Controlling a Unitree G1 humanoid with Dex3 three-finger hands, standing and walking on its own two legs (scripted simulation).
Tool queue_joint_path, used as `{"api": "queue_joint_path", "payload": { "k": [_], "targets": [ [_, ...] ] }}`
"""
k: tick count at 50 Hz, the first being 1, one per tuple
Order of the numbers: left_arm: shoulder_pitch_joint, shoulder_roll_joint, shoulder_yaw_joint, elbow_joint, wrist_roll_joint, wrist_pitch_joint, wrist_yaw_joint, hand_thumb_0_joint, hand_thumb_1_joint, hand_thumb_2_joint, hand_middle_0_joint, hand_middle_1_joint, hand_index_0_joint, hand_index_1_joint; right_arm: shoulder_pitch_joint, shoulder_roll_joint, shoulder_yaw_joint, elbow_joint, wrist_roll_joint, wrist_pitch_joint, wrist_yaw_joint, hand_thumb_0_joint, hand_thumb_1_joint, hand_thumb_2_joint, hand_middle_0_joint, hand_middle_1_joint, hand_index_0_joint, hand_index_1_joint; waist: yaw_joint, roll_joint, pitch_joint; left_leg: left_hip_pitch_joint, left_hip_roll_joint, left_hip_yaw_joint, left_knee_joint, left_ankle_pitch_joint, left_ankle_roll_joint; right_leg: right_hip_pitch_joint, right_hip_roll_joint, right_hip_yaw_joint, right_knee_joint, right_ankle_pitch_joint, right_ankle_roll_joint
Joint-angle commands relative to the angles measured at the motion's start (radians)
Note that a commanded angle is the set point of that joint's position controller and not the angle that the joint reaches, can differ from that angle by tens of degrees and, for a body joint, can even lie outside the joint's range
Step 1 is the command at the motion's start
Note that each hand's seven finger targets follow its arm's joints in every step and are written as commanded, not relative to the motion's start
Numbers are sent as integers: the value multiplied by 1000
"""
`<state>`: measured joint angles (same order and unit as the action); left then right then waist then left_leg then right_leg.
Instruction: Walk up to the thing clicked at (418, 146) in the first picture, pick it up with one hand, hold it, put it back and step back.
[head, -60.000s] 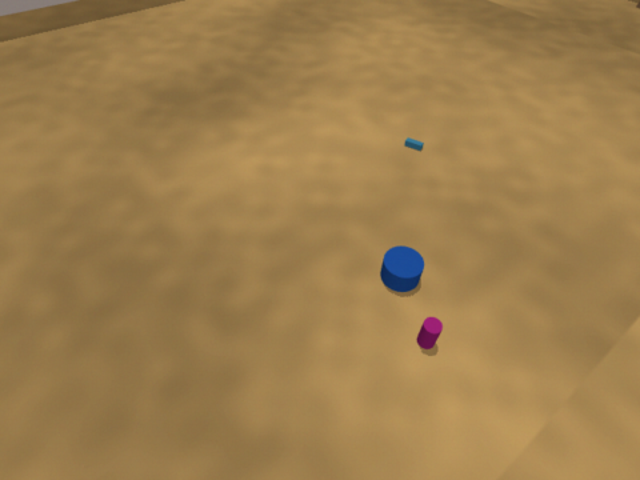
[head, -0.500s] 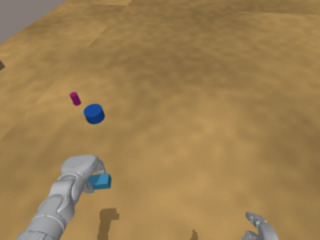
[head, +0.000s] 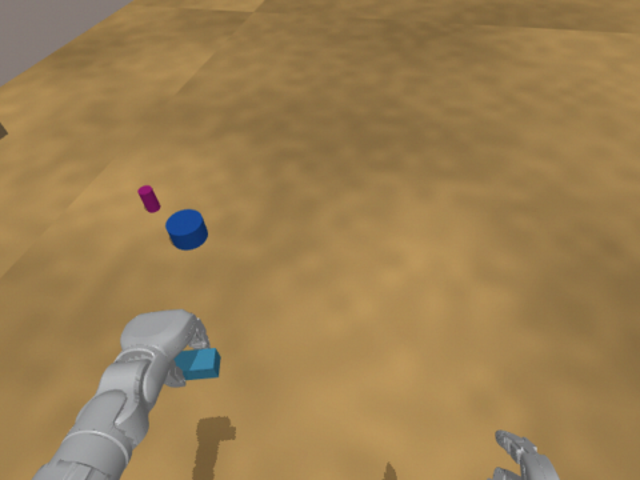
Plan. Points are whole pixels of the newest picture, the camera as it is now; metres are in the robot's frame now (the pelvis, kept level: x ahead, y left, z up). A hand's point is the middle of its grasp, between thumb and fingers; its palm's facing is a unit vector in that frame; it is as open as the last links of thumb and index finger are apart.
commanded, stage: crouch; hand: left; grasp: from above
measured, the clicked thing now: (187, 365) +0.30 +0.21 -0.08
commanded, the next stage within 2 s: lower in 1.92 s
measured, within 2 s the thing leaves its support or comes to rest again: neither
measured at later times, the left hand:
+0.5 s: hand (204, 394) +0.32 +0.23 -0.23, palm faces -0.42 +0.04 -0.91, open 6.2 cm
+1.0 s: hand (234, 417) +0.35 +0.23 -0.47, palm faces -0.46 -0.01 -0.89, open 6.2 cm
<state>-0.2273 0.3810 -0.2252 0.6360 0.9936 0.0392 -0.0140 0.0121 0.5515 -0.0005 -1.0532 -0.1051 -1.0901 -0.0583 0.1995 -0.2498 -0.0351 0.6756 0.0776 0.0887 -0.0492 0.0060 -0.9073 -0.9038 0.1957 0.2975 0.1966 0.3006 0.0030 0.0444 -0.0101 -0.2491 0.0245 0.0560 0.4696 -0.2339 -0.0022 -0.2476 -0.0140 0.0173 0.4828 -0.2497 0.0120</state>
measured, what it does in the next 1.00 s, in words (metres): lowers itself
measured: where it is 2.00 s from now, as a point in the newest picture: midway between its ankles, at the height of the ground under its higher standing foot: outside the picture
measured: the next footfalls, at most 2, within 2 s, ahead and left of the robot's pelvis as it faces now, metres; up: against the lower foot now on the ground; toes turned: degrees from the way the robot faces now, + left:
none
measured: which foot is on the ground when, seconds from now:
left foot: down 0.00-1.00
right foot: down 0.00-1.00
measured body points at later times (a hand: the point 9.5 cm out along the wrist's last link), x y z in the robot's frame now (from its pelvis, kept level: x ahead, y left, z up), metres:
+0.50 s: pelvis -0.04 +0.01 -0.11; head +0.07 +0.02 +0.32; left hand +0.33 +0.22 -0.18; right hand +0.04 -0.28 -0.23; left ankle +0.01 +0.12 -0.74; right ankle +0.00 -0.13 -0.74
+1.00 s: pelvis -0.08 +0.01 -0.30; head +0.13 +0.04 +0.10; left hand +0.37 +0.22 -0.41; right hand -0.02 -0.26 -0.43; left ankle +0.01 +0.12 -0.74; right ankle +0.00 -0.13 -0.74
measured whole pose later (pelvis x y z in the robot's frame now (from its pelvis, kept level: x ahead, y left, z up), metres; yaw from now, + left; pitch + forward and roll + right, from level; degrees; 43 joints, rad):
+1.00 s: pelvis -0.08 +0.01 -0.30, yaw -1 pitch +37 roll -4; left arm -0.79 0.48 -0.03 1.30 1.19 -0.08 0.40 0.01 0.54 0.02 -1.07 -0.08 -1.10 -0.05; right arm 0.18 -0.22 -0.02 0.77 -0.08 -0.06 0.03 0.00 -0.90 -0.90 0.20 0.30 0.20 0.30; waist -0.18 0.03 -0.19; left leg -1.95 0.04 -0.04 1.94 -0.63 0.01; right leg -1.89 -0.01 -0.03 1.90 -0.66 0.02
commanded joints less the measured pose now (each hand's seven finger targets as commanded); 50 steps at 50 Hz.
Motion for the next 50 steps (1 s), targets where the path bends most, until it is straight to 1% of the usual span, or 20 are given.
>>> {"api": "queue_joint_path", "payload": {
  "k": [1, 5, 8, 13, 18, 22, 25, 28, 31, 32, 34, 35, 36, 37, 40, 42, 46, 47, 48, 50],
  "targets": [
    [-263, 158, 89, -111, 17, -14, 70, 0, 857, 52, -1212, -96, -1254, -57, -63, -132, -45, -129, -8, -42, -5, 0, -892, -902, 200, 300, 200, 300, -4, -61, -190, 92, -34, -13, -36, 232, 18, 10, 37, -17, -61, 214, -24],
    [-295, 133, 76, -35, 37, -36, 124, 0, 843, 27, -1193, -82, -1239, -40, -46, -132, -49, -115, -17, -36, 1, 0, -891, -901, 200, 300, 200, 300, -31, -90, -163, 44, -40, -11, 1, 181, 19, -53, 30, -16, -42, 176, -20],
    [-376, 159, 91, 43, 64, -52, 185, 0, 856, 31, -1207, -71, -1247, -33, -22, -140, -51, -97, -27, -34, 8, 0, -891, -901, 200, 300, 200, 300, -46, -80, -178, -40, -43, -11, 81, 143, 17, -142, 28, -14, 27, 146, -21],
    [-495, 118, 81, 169, 120, -75, 301, 0, 883, 66, -1234, -79, -1269, -47, 30, -147, -69, -60, -56, -47, 26, 0, -893, -901, 199, 300, 200, 300, -81, -52, -321, -227, -41, -18, 325, 109, 4, -358, 30, -17, 252, 118, -25],
    [-586, 126, 98, 291, 172, -81, 394, 0, 928, 113, -1259, -138, -1301, -98, 77, -163, -84, -55, -71, -69, 34, 0, -896, -902, 199, 300, 200, 300, -98, -4, -468, -459, -32, -30, 547, 24, 7, -590, 33, -26, 469, 33, -34],
    [-655, 171, 130, 367, 171, -62, 438, 0, 927, 151, -1263, -142, -1301, -107, 94, -171, -88, -34, -85, -90, 26, 0, -895, -901, 199, 300, 200, 300, -97, 56, -546, -608, -25, -51, 678, -32, 8, -786, 40, -42, 623, -26, -45],
    [-671, 190, 149, 399, 167, -49, 452, 0, 902, 180, -1270, -117, -1291, -99, 103, -176, -92, -29, -94, -103, 20, 0, -895, -901, 199, 300, 200, 300, -102, 48, -602, -739, -25, -65, 751, -129, 9, -867, 37, -50, 714, -102, -48],
    [-754, 192, 156, 360, 145, -33, 456, 0, 871, 211, -1255, -114, -1269, -104, 103, -179, -97, -20, -104, -116, 16, 0, -893, -899, 199, 300, 200, 300, -108, 97, -704, -758, -14, -96, 808, -160, 1, -972, 38, -61, 809, -136, -55],
    [-814, 202, 162, 397, 138, -23, 451, 0, 880, 197, -1259, -111, -1275, -98, 100, -183, -94, 3, -114, -127, 15, 0, -893, -900, 199, 300, 200, 300, -138, 98, -700, -847, -6, -118, 875, -205, 1, -1083, 36, -70, 888, -171, -56],
    [-794, 223, 175, 425, 142, -21, 450, 0, 879, 187, -1246, -126, -1269, -105, 109, -184, -95, 9, -116, -129, 12, 0, -892, -900, 200, 300, 200, 300, -131, 75, -722, -873, -10, -111, 899, -219, 5, -1081, 38, -73, 904, -185, -58],
    [-780, 197, 173, 474, 131, -25, 438, 0, 876, 172, -1235, -116, -1263, -90, 112, -184, -91, 17, -123, -136, 19, 0, -890, -898, 200, 300, 200, 300, -145, 55, -713, -951, -13, -111, 953, -235, 10, -1135, 36, -75, 950, -206, -58],
    [-841, 224, 186, 418, 127, -36, 436, 0, 869, 188, -1224, -131, -1254, -103, 116, -189, -94, 16, -126, -141, 21, 0, -889, -898, 200, 300, 200, 300, -146, 81, -760, -956, -13, -116, 972, -247, 8, -1147, 34, -75, 973, -212, -58],
    [-828, 243, 196, 467, 135, -39, 433, 0, 876, 205, -1238, -137, -1264, -113, 119, -192, -90, 19, -129, -141, 21, 0, -890, -899, 200, 300, 200, 300, -151, 68, -753, -989, -14, -120, 991, -273, 8, -1178, 34, -79, 995, -237, -59],
    [-833, 212, 180, 486, 129, -47, 427, 0, 904, 200, -1262, -130, -1287, -107, 115, -185, -87, 22, -130, -143, 24, 0, -891, -899, 200, 300, 200, 300, -164, 64, -730, -1032, -17, -116, 1019, -296, 12, -1205, 33, -79, 1011, -255, -59],
    [-888, 234, 183, 496, 139, -78, 427, 0, 911, 197, -1258, -130, -1288, -103, 123, -184, -80, 27, -134, -156, 32, 0, -890, -898, 200, 300, 200, 300, -193, 27, -728, -1143, -23, -108, 1098, -362, 24, -1264, 37, -77, 1044, -313, -54],
    [-883, 292, 215, 508, 150, -96, 435, 0, 935, 183, -1237, -177, -1289, -128, 134, -187, -72, 32, -141, -162, 43, 0, -890, -898, 200, 300, 200, 300, -180, 41, -755, -1169, -24, -106, 1141, -356, 25, -1294, 32, -77, 1083, -311, -52],
    [-899, 324, 239, 516, 191, -122, 464, 0, 908, 193, -1223, -173, -1270, -127, 138, -194, -62, 44, -153, -171, 61, 0, -890, -899, 200, 300, 200, 300, -178, 123, -814, -1159, -24, -103, 1215, -307, 15, -1377, 29, -85, 1165, -273, -56],
    [-957, 352, 249, 474, 204, -128, 473, 0, 897, 211, -1224, -173, -1265, -134, 146, -197, -59, 53, -157, -174, 65, 0, -891, -900, 200, 300, 200, 300, -181, 157, -837, -1159, -23, -105, 1228, -303, 13, -1398, 31, -90, 1186, -269, -58],
    [-905, 328, 245, 530, 209, -123, 482, 0, 905, 201, -1235, -157, -1275, -120, 141, -193, -57, 51, -159, -175, 70, 0, -891, -901, 200, 300, 200, 300, -176, 174, -828, -1144, -22, -109, 1234, -289, 8, -1424, 27, -94, 1206, -260, -60],
    [-966, 336, 247, 510, 217, -123, 499, 0, 886, 189, -1223, -150, -1262, -113, 140, -199, -60, 57, -165, -176, 78, 0, -892, -901, 200, 300, 200, 300, -185, 204, -843, -1138, -17, -112, 1256, -284, 6, -1461, 30, -102, 1233, -256, -62]
  ]
}}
